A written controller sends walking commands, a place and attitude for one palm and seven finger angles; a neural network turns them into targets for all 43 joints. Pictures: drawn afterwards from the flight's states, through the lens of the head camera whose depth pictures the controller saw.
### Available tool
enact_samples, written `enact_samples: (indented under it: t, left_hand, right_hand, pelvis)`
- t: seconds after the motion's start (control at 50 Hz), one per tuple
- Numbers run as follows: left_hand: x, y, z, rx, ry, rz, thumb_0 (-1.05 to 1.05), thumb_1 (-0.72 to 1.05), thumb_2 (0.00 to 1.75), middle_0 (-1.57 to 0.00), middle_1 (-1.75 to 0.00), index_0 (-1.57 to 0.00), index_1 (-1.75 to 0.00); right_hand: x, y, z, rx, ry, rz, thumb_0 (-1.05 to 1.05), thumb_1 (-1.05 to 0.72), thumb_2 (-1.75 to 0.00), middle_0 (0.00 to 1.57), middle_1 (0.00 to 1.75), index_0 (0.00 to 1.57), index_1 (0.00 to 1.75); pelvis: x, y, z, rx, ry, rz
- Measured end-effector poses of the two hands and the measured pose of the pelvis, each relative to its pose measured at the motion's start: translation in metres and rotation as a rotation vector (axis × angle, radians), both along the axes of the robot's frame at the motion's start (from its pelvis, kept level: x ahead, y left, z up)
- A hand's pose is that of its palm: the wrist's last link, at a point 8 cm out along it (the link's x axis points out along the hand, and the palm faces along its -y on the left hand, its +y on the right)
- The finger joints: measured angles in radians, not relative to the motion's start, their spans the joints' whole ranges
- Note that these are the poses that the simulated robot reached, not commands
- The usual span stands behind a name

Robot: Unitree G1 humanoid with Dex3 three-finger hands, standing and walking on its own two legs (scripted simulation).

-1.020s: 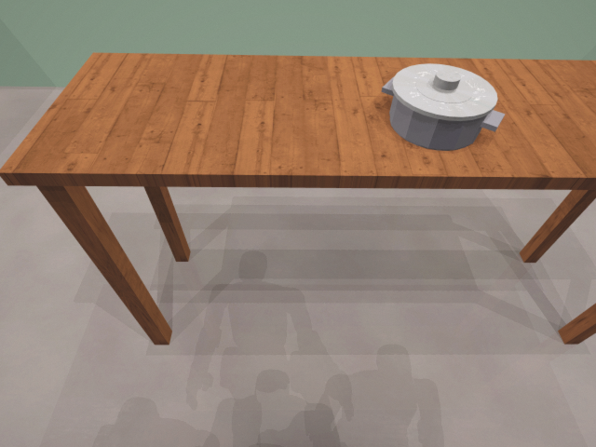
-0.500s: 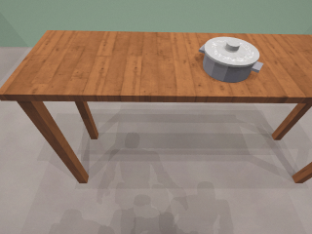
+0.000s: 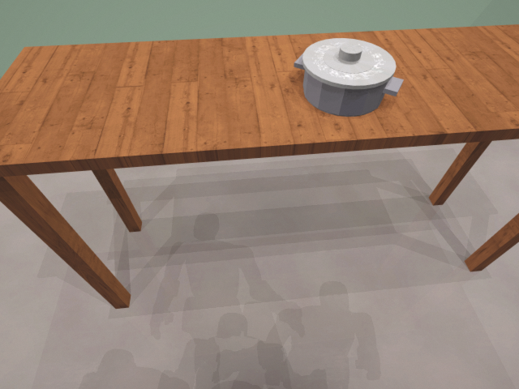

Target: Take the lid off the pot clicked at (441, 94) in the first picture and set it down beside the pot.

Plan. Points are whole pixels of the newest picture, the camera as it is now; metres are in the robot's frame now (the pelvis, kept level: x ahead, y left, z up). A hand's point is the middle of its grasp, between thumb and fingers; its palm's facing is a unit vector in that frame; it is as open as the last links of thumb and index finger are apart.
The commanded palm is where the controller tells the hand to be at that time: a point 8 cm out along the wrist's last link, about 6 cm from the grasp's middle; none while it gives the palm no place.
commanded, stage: walk to a spot facing it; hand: left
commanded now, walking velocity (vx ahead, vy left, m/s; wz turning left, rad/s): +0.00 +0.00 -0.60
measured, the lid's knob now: (350, 52) +0.71 -0.12 +0.15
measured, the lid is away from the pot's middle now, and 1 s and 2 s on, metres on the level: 0.00 0.00 0.00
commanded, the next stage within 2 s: none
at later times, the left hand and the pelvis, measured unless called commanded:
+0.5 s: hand out of the picture +0.09 +0.19 -0.16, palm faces -0.16 -0.96 -0.24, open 7.4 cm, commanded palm none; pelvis +0.01 +0.00 +0.01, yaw -15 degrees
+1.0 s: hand (224, 325) +0.25 +0.09 -0.15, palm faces -0.57 -0.78 -0.26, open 7.4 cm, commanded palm none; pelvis +0.02 +0.00 -0.01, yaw -34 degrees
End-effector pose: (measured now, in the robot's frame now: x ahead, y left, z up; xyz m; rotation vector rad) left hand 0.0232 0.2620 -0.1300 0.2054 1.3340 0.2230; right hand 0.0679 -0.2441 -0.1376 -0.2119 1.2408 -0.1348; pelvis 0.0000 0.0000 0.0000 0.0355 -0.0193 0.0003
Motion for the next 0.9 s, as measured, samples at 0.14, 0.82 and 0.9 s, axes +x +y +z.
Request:
enact_samples:
  t: [0.14, 0.82, 0.9]
  left_hand:
    - [0.005, -0.031, 0.002, 0.007, -0.008, -0.028, 0.01, 0.91, 0.9, -0.2, -0.29, -0.2, -0.3]
    - [0.203, -0.035, 0.007, -0.062, -0.123, -0.53, 0.01, 0.91, 0.9, -0.2, -0.29, -0.2, -0.3]
    - [0.227, -0.075, 0.007, -0.071, -0.134, -0.643, 0.01, 0.91, 0.9, -0.2, -0.29, -0.2, -0.3]
  right_hand:
    - [-0.021, -0.02, -0.017, 0.032, 0.052, -0.072, 0.0, -0.9, -0.9, 0.2, 0.3, 0.2, 0.3]
    - [-0.103, 0.021, 0.03, -0.058, -0.004, -0.46, 0.0, -0.9, -0.9, 0.2, 0.3, 0.21, 0.3]
    - [-0.144, 0.022, 0.017, -0.035, 0.047, -0.568, 0.0, -0.9, -0.9, 0.2, 0.3, 0.21, 0.3]
  pelvis:
    - [-0.001, -0.02, -0.006, -0.008, 0.007, -0.046]
    - [0.02, 0.024, 0.01, -0.048, 0.049, -0.481]
    - [0.021, 0.014, 0.005, -0.04, 0.046, -0.545]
